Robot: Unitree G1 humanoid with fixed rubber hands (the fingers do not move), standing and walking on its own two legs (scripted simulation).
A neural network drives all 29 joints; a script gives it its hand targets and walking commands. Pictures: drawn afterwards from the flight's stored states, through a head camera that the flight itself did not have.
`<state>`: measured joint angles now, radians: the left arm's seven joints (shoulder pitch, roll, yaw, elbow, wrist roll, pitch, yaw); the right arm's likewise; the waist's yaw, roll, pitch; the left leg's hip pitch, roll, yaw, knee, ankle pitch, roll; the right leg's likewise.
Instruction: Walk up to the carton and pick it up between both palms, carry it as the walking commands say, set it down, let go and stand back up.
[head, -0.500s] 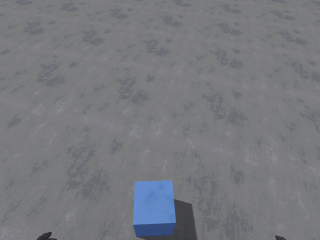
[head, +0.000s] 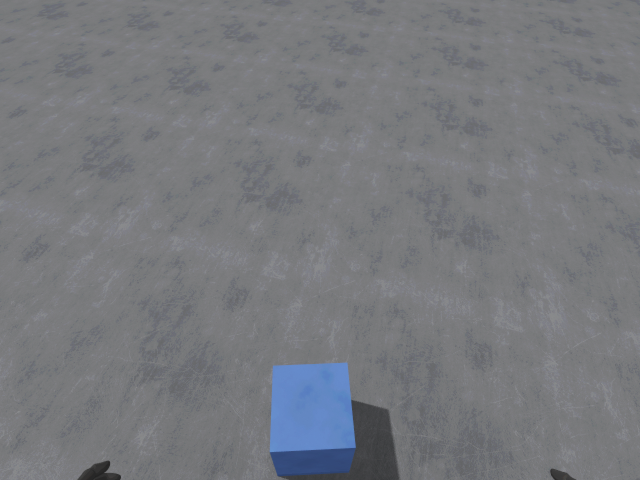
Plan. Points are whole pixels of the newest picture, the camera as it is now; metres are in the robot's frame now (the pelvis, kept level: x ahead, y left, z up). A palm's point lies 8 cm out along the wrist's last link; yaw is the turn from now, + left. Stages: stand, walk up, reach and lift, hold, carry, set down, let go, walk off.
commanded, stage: walk up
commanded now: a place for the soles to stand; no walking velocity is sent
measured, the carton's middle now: (311, 420) +0.42 +0.02 -0.64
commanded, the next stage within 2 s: stand in 1.52 s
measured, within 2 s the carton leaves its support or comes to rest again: neither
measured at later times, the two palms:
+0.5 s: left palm out of the picture +0.13 +0.30 -0.09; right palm out of the picture +0.08 -0.32 -0.09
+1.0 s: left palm out of the picture +0.12 +0.30 -0.09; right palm out of the picture +0.08 -0.32 -0.09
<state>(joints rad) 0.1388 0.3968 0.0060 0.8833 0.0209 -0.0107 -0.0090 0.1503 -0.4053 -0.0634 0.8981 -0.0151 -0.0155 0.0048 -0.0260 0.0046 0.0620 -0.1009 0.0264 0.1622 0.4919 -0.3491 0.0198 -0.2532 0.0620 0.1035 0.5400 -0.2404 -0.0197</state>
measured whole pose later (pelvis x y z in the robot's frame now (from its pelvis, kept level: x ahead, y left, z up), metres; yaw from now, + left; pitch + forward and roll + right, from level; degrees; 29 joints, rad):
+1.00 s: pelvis -0.02 +0.00 +0.00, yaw -3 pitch -3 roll +1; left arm 0.12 0.41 0.01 0.87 0.02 0.01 -0.01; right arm 0.13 -0.40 -0.06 0.88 -0.02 0.00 0.00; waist -0.02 -0.02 0.10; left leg -0.13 -0.02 0.10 0.51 -0.33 0.04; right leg -0.28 0.08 0.15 0.55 -0.21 -0.01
